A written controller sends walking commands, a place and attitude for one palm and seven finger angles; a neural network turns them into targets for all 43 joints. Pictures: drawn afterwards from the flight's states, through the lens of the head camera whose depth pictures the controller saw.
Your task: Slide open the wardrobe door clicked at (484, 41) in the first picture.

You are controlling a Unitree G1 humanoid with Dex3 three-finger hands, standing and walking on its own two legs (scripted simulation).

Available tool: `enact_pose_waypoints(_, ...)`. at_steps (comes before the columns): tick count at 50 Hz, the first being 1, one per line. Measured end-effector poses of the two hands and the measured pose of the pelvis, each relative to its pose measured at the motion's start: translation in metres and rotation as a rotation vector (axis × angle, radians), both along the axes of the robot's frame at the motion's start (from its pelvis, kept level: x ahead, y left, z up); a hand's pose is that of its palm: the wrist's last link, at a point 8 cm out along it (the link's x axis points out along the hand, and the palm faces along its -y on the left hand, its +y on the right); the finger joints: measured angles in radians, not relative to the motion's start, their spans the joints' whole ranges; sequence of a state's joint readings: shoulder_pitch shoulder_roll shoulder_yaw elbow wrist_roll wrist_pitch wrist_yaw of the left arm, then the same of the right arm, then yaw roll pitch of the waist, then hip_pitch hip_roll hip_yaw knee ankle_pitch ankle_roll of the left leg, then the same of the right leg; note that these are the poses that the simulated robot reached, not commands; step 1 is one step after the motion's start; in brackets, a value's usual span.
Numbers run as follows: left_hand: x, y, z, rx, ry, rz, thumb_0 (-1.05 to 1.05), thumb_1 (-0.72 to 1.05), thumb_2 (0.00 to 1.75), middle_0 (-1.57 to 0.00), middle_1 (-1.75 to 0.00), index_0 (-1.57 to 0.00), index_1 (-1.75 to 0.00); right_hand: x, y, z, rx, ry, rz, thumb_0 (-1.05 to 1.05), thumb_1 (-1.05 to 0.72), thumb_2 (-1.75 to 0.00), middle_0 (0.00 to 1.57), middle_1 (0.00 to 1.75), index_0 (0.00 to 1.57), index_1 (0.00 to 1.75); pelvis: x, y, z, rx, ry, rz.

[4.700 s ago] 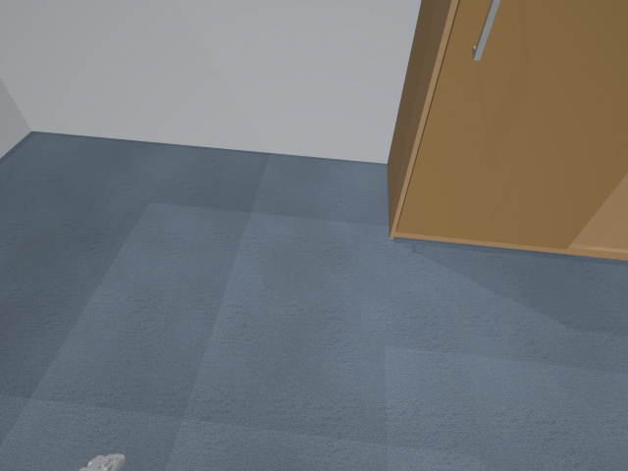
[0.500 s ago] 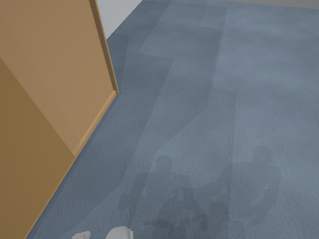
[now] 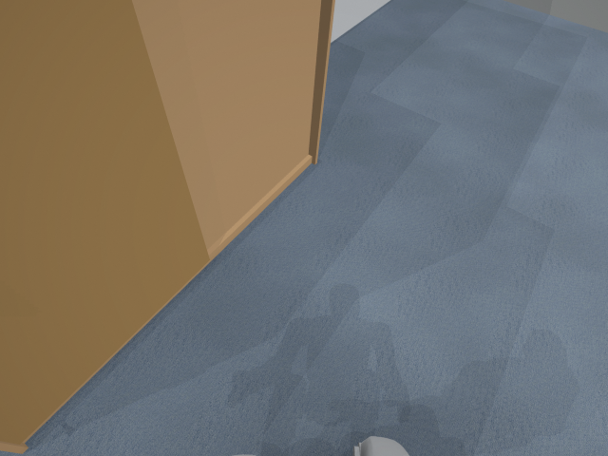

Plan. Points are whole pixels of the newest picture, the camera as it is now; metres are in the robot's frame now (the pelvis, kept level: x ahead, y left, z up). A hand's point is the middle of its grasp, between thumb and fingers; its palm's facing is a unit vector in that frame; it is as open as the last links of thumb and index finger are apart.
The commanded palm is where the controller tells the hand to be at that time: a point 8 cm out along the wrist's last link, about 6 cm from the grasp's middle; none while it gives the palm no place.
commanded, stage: turn to face it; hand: left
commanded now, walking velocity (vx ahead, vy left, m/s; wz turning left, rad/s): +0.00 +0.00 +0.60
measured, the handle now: out of the picture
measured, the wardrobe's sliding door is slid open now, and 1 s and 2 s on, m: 0.00 0.00 0.00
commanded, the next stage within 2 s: take the last steps up to it in 1.48 s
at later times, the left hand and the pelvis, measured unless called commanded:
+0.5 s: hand out of the picture +0.01 +0.13 -0.14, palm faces +0.33 -0.90 -0.28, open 7.4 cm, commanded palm none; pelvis -0.01 -0.08 +0.00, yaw +20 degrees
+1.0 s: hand out of the picture -0.10 +0.18 -0.17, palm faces +0.63 -0.73 -0.25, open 7.4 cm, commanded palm none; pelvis -0.03 -0.05 +0.00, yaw +38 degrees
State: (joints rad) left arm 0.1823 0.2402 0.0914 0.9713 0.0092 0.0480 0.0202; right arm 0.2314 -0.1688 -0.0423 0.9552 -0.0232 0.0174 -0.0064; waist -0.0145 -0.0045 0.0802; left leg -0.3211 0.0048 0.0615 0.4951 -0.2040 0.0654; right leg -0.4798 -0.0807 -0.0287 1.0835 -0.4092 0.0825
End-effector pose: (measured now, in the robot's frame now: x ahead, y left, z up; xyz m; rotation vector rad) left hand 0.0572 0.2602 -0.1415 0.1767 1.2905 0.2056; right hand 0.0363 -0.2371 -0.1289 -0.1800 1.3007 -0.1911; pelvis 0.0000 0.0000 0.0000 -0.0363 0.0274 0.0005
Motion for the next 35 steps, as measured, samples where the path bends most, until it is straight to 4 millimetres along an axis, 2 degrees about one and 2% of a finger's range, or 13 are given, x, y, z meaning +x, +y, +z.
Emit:
enact_pose_waypoints(3,0.0,0.002,0.007,0.023,-0.021,0.028,0.01,0.92,0.9,-0.2,-0.29,-0.2,-0.3,0.007,-0.007,0.001,0.003,0.0,0.025,0.01,-0.9,-0.9,0.2,0.3,0.2,0.3,0.0,-0.006,0.002,0.001,0.003,0.033)
enact_pose_waypoints(6,0.005,-0.004,0.012,0.037,-0.058,0.048,0.01,0.92,0.9,-0.2,-0.29,-0.2,-0.3,0.015,-0.019,-0.001,0.005,-0.006,0.051,0.01,-0.9,-0.9,0.2,0.3,0.2,0.3,-0.002,-0.016,0.001,0.005,0.004,0.071)
enact_pose_waypoints(11,0.014,-0.03,0.02,0.052,-0.147,0.073,0.01,0.91,0.9,-0.2,-0.29,-0.2,-0.3,0.029,-0.049,-0.011,0.01,-0.018,0.101,0.01,-0.9,-0.9,0.2,0.3,0.2,0.3,-0.008,-0.04,-0.003,0.023,0.002,0.14)
enact_pose_waypoints(14,0.009,-0.049,0.023,0.073,-0.199,0.091,0.01,0.91,0.9,-0.2,-0.29,-0.2,-0.3,0.042,-0.07,-0.023,0.021,-0.035,0.13,0.01,-0.9,-0.9,0.2,0.3,0.2,0.3,-0.011,-0.058,-0.011,0.044,0.0,0.178)
enact_pose_waypoints(19,-0.025,-0.075,0.036,0.079,-0.177,0.157,0.01,0.91,0.9,-0.2,-0.29,-0.2,-0.3,0.069,-0.088,-0.018,0.025,-0.053,0.202,0.01,-0.91,-0.9,0.2,0.3,0.2,0.3,-0.012,-0.074,-0.002,0.071,-0.016,0.253)
enact_pose_waypoints(25,-0.07,-0.093,0.033,0.065,-0.122,0.257,0.01,0.91,0.89,-0.2,-0.3,-0.2,-0.3,0.095,-0.087,-0.011,0.03,-0.048,0.306,0.01,-0.91,-0.9,0.2,0.3,0.2,0.3,-0.012,-0.084,0.003,0.09,-0.018,0.343)
enact_pose_waypoints(30,-0.118,-0.098,0.023,0.043,-0.053,0.359,0.01,0.91,0.89,-0.2,-0.3,-0.2,-0.3,0.118,-0.064,-0.011,0.024,-0.028,0.415,0.01,-0.91,-0.9,0.19,0.3,0.19,0.3,-0.016,-0.082,0.001,0.082,-0.01,0.414)
enact_pose_waypoints(35,-0.174,-0.093,0.006,0.016,0.036,0.47,0.01,0.91,0.89,-0.2,-0.3,-0.2,-0.3,0.149,-0.019,-0.007,0.019,-0.07,0.543,0.01,-0.91,-0.9,0.19,0.3,0.19,0.3,-0.022,-0.069,-0.006,0.061,0.003,0.48)
